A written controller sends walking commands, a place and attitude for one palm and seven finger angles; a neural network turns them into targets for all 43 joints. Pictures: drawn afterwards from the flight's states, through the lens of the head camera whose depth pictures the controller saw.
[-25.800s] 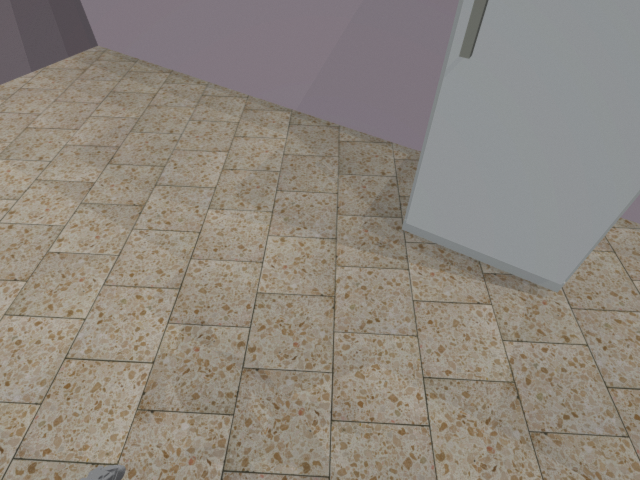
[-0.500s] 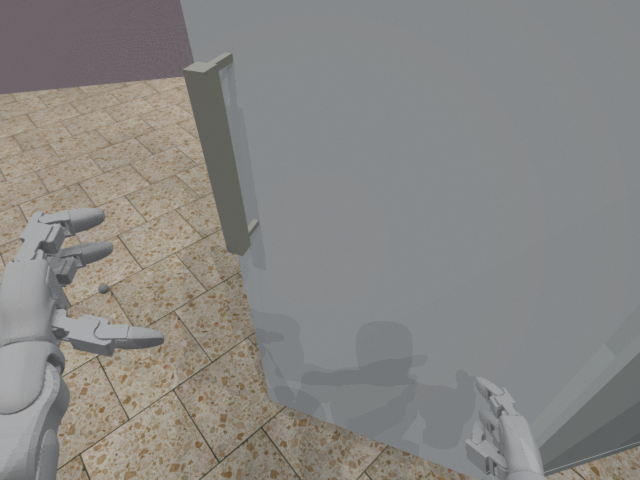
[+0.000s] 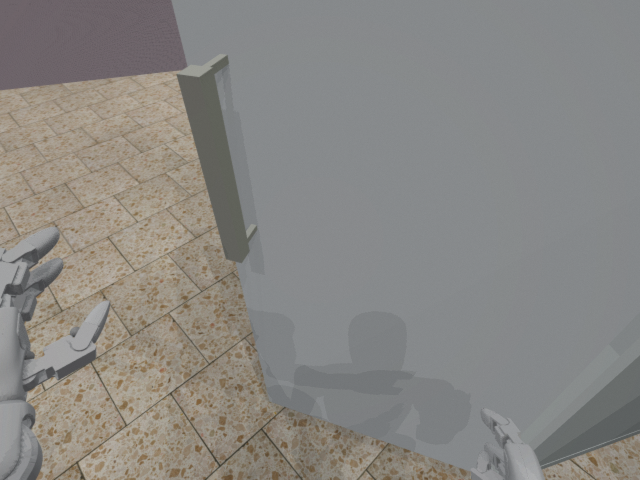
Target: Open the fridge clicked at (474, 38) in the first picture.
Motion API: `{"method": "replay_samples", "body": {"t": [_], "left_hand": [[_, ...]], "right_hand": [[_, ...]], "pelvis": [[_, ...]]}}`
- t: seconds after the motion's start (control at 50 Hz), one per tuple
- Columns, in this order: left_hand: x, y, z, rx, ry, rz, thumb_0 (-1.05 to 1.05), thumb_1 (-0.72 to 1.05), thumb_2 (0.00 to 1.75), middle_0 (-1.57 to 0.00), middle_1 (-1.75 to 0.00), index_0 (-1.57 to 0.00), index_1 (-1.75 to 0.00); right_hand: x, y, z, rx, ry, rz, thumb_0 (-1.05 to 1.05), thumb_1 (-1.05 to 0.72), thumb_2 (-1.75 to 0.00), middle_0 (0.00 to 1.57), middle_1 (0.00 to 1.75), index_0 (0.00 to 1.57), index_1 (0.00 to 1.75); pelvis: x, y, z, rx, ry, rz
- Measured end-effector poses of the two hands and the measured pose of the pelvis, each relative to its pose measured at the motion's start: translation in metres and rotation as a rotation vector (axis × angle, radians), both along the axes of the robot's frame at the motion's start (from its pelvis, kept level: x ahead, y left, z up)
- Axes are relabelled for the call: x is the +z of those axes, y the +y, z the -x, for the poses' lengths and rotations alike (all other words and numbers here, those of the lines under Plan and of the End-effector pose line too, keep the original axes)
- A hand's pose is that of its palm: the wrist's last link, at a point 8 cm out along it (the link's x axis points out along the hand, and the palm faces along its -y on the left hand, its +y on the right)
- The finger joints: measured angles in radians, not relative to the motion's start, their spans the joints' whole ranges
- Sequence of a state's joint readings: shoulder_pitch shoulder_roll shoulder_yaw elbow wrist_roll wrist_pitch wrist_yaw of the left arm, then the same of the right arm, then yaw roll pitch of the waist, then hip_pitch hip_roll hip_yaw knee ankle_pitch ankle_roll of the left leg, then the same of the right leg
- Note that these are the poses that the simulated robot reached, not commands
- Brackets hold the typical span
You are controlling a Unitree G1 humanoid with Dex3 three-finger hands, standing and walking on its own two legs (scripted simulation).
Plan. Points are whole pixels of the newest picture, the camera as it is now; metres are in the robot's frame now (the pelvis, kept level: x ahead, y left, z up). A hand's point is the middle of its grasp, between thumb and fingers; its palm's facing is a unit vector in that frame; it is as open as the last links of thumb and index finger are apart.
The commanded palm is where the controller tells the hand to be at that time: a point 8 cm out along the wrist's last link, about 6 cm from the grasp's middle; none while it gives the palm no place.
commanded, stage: draw the hand back to the body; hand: left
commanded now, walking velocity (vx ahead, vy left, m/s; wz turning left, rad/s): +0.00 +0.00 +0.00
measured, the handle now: (229, 170) +0.44 +0.19 +0.18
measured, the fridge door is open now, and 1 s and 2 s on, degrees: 55 55 55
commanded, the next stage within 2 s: step back with the hand held close in 0.46 s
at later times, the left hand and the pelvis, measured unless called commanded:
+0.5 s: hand (65, 350) +0.17 +0.27 +0.16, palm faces +0.53 -0.78 -0.34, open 7.5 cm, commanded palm +0.12 +0.30 +0.17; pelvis -0.01 -0.01 +0.00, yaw +1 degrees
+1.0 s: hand (39, 377) +0.15 +0.28 +0.15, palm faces +0.44 -0.76 -0.48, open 7.4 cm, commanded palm +0.09 +0.31 +0.17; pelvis -0.05 +0.02 -0.02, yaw +0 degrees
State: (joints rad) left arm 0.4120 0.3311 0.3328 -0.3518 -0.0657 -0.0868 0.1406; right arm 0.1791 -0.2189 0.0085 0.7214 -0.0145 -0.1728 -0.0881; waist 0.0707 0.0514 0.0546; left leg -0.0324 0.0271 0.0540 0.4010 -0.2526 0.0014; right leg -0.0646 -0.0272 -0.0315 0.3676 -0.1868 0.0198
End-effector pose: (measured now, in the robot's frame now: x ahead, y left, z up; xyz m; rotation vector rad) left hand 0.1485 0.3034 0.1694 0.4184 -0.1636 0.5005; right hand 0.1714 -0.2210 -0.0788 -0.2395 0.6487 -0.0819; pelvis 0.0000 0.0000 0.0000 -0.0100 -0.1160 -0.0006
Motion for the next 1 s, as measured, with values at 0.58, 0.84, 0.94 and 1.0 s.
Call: {"method": "replay_samples", "body": {"t": [0.58, 0.84, 0.94, 1.0], "left_hand": [[0.002, -0.007, 0.023, 0.030, -0.007, -0.005, 0.02, 0.89, 0.89, -0.21, -0.30, -0.21, -0.31], [-0.006, -0.007, 0.017, -0.087, 0.066, -0.104, 0.02, 0.89, 0.89, -0.21, -0.30, -0.21, -0.30], [-0.004, 0.005, 0.030, -0.083, 0.062, -0.141, 0.02, 0.89, 0.89, -0.21, -0.30, -0.21, -0.30], [-0.001, 0.012, 0.041, -0.059, 0.031, -0.156, 0.02, 0.89, 0.89, -0.21, -0.30, -0.21, -0.30]], "right_hand": [[0.001, 0.001, 0.001, 0.030, -0.019, -0.009, 0.02, -0.90, -0.90, 0.20, 0.30, 0.20, 0.30], [-0.007, -0.012, 0.035, -0.086, 0.054, 0.022, 0.02, -0.90, -0.90, 0.20, 0.30, 0.20, 0.30], [-0.011, -0.006, 0.054, -0.114, 0.075, 0.029, 0.02, -0.90, -0.90, 0.20, 0.30, 0.20, 0.30], [-0.014, 0.000, 0.063, -0.103, 0.075, 0.026, 0.02, -0.90, -0.90, 0.20, 0.30, 0.20, 0.30]], "pelvis": [[0.000, -0.009, 0.009, 0.012, -0.018, 0.000], [-0.008, 0.006, 0.028, -0.003, 0.097, 0.002], [-0.012, 0.014, 0.040, -0.007, 0.100, -0.004], [-0.015, 0.016, 0.049, -0.007, 0.100, -0.006]]}}
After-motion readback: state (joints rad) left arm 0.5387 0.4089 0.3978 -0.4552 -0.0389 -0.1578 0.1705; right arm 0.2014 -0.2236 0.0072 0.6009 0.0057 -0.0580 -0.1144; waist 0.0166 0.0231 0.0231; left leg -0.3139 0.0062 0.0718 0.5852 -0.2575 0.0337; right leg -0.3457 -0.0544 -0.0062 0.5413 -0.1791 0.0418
